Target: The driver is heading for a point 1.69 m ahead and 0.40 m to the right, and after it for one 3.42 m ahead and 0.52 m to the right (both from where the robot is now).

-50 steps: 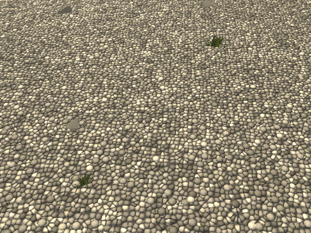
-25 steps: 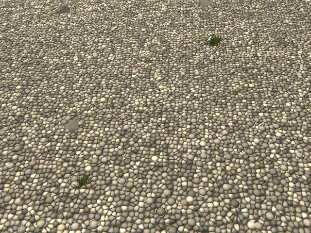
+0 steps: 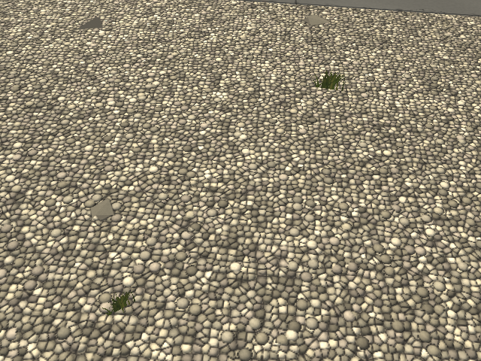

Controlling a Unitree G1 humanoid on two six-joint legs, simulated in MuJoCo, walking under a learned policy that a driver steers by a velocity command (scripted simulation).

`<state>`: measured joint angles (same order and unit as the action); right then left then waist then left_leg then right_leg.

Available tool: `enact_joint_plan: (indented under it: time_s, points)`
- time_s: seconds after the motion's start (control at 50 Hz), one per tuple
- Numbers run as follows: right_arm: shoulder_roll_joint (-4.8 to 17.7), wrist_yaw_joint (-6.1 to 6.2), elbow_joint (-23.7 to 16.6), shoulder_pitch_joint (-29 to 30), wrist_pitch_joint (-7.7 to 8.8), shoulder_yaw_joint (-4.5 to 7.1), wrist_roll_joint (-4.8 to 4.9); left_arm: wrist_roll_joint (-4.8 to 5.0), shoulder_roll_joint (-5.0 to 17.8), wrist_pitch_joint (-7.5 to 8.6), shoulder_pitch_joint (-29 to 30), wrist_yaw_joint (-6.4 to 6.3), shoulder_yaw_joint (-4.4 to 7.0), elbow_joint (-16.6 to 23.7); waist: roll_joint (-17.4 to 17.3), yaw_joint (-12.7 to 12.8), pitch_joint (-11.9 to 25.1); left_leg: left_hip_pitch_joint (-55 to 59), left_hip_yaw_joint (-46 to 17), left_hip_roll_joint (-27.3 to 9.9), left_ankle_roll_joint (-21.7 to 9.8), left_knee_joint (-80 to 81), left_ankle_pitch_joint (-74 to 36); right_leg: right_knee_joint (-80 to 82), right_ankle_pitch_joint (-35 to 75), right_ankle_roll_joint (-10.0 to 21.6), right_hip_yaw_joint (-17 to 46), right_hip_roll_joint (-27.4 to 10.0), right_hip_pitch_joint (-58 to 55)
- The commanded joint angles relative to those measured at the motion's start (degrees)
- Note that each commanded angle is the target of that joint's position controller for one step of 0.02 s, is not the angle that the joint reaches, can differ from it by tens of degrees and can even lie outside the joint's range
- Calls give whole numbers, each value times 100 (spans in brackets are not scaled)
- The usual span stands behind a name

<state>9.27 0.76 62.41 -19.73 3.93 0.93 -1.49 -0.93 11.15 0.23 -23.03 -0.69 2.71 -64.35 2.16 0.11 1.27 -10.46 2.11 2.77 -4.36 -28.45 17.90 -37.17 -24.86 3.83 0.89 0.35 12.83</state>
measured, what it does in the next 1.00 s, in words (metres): walks ahead: right foot, then left foot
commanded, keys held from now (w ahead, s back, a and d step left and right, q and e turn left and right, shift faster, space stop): w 1.00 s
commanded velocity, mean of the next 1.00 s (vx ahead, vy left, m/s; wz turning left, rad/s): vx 0.47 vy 0.00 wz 0.00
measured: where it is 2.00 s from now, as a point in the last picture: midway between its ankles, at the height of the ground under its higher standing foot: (244, 226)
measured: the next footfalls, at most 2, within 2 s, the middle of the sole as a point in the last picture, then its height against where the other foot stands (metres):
right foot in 0.38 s outside the picture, level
left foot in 0.92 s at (212, 318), level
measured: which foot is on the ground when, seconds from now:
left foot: down 0.00-0.38, up 0.40-0.90, down 0.92-1.00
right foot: up 0.00-0.36, down 0.38-0.94, up 0.96-1.00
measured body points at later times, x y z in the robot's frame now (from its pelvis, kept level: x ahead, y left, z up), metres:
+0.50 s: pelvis +0.26 -0.03 +0.00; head +0.29 -0.03 +0.44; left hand +0.35 +0.23 -0.14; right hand +0.23 -0.26 -0.16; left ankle +0.11 +0.09 -0.63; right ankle +0.31 -0.08 -0.73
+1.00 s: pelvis +0.55 +0.02 -0.01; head +0.58 +0.03 +0.44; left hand +0.49 +0.25 -0.16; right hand +0.70 -0.22 -0.13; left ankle +0.63 +0.08 -0.73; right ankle +0.38 -0.09 -0.65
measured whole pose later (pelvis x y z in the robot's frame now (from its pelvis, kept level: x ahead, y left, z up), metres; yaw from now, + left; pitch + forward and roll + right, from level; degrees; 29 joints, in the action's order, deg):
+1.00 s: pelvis +0.55 +0.02 -0.01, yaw +0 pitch +0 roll +0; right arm 10.8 -0.7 52.8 -5.0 4.6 3.1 -1.7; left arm -0.2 10.3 4.7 -24.2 -0.4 1.9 -61.0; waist 0.9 1.9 -4.1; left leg -22.2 6.7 2.3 -6.2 -31.3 9.6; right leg -61.6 -23.4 4.9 -1.1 1.1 11.4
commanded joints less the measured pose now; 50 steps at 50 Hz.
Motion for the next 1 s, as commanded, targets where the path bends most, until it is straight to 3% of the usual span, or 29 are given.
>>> enact_joint_plan:
  time_s: [0.02,0.04,0.08,0.16,0.22,0.26,0.3,0.34,0.36,0.38,0.4,0.42,0.44,0.46,0.5,0.52,0.58,0.64,0.7,0.8,0.86,0.88,0.9,0.92,0.94,0.96,0.98,1.0]
  points:
    - [892,43,304,-1653,-17,235,-12,-186,442,271,1270,122,45,863,-874,-539,-1305,1413,-3584,-2283,-964,2227,2304,-2080,-170,180,-93,-165,3521]
    - [759,25,143,-1264,28,199,3,-140,324,320,1156,177,24,799,-636,-327,-1291,1212,-3093,-2048,-858,2259,1720,-2225,261,164,-33,-287,3400]
    - [592,32,-1,-937,137,140,41,-125,342,364,1090,266,54,751,-555,-111,-1088,1228,-2223,-1664,-677,2335,367,-2180,883,40,-104,-425,3160]
    - [442,43,141,-1332,227,52,50,-112,240,265,1569,287,42,988,-687,-105,-847,1375,-1179,-1315,-614,2033,-2390,-1927,1330,-133,-508,-286,3144]
    - [480,57,132,-1361,231,17,39,-59,108,239,2426,283,-55,1378,-787,-220,-983,1017,-823,-1171,-605,2026,-3112,-829,1651,-154,-767,-145,2716]
    - [595,74,146,-1387,241,28,35,-15,121,228,2687,272,-89,1533,-914,-242,-1002,927,-728,-1211,-588,2015,-3545,-147,1795,-40,-890,-27,2175]
    - [723,81,141,-1277,265,48,43,-4,292,232,2471,212,-43,1550,-933,-56,-841,1047,-619,-1338,-518,1674,-4769,187,1798,186,-961,146,1487]
    - [879,94,126,-1145,267,95,44,20,564,293,1427,123,91,1258,-867,418,-238,1318,-455,-1345,-368,406,-6147,412,1696,407,-920,405,363]
    - [943,85,100,-1032,245,116,69,14,673,341,523,74,172,958,-761,814,218,1089,-317,-1213,-274,-676,-5900,821,1942,513,-876,399,-685]
    - [812,50,7,-1064,239,81,85,-108,1016,378,-303,16,289,762,-468,1068,723,123,-219,-986,-233,-2122,-4228,946,1151,695,28,-451,-1963]
    - [15,-26,-105,-1756,207,-43,229,-259,1576,376,-639,35,410,763,848,644,1472,-1748,22,-15,-18,-4511,424,1343,519,1503,2994,-2331,-3392]
    - [601,-40,-101,-1422,182,120,129,-12,1368,306,-269,108,395,756,356,647,1372,-2366,-584,76,-113,-5235,829,2301,-289,1668,4189,-2308,-2916]
    - [698,-50,-356,-781,175,167,71,43,1061,324,484,114,300,887,185,347,307,-2714,-571,-331,-169,-5136,256,2460,-555,1458,3214,-2145,-2001]
    - [669,-73,-453,-392,202,170,31,38,686,390,833,140,207,945,-171,261,-139,-2556,-540,-527,-187,-4807,-139,2650,88,1301,2554,-1905,-1209]
    - [464,-120,-446,-409,96,179,-72,0,306,495,812,102,78,785,-166,-110,-417,-1946,-540,-756,-120,-4259,-290,2796,1254,995,1548,-1436,-289]
    - [327,-148,-415,-502,27,168,-87,-8,255,543,671,87,48,704,-122,-194,-399,-1772,-506,-779,-75,-4065,-276,2826,1638,943,1260,-1346,-157]
    - [300,-196,-584,-108,-102,184,-103,6,436,631,241,62,52,553,-22,-249,-538,-2103,-281,-848,58,-3551,-494,2955,2322,934,758,-1193,-147]
    - [383,-238,-922,824,-139,184,-83,23,487,620,-93,63,28,515,3,-78,-732,-2666,-73,-925,200,-2717,-1137,3098,2675,865,472,-1064,-377]
    - [304,-264,-1181,1599,-118,127,-10,35,463,621,-394,61,-11,477,51,120,-777,-2545,155,-780,264,-1591,-1689,3043,3350,708,176,-918,-582]
    - [358,-253,-1445,2325,-75,108,28,-14,529,600,-887,-5,-24,313,155,348,-778,-2495,338,-532,100,-655,-1736,2749,4172,700,105,-1128,-1554]
    - [499,-206,-1446,2062,-6,176,19,-61,642,578,-734,-57,4,299,228,97,-621,-1902,402,-274,-167,-307,-1087,2087,5668,639,-3,-1271,-1956]
    - [593,-167,-1300,1573,26,232,12,-67,708,568,-667,-67,22,299,277,-115,-366,-1308,448,-93,-277,-192,-884,1522,6361,577,-53,-1254,-1991]
    - [703,-119,-1005,693,75,310,-8,-46,739,543,-565,-60,28,311,179,-493,66,-302,512,52,-412,186,-1068,552,6445,480,-198,-1108,-1812]
    - [998,-57,-743,-286,129,425,-125,7,666,548,-490,-46,-4,410,36,-868,619,1184,-106,-542,-643,224,-1022,-745,5204,388,-299,-931,-814]
    - [1658,-21,-684,-1028,125,600,-270,254,84,545,-1029,30,-128,603,-1135,-778,1581,3083,-2775,-2423,-1422,409,-530,-3112,1993,98,-686,-99,1205]
    - [1497,-94,-671,-777,20,588,-57,162,489,527,-941,31,13,528,-859,-692,1706,2955,-4180,-2712,-1652,1168,-357,-4053,-401,142,-22,332,2003]
    - [1262,-117,-752,-66,2,513,58,72,579,509,-352,30,67,714,-568,-409,660,2071,-3198,-2435,-1414,1316,-17,-4069,98,195,185,-82,2420]
    - [884,-145,-827,372,42,413,70,36,500,543,14,57,52,817,-367,-288,93,1238,-2536,-2192,-1224,1578,-322,-3729,528,193,186,-286,2355]
Over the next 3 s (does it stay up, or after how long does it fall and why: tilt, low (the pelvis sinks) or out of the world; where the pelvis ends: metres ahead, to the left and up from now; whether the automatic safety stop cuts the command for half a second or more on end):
stays up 1.22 -0.22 0.00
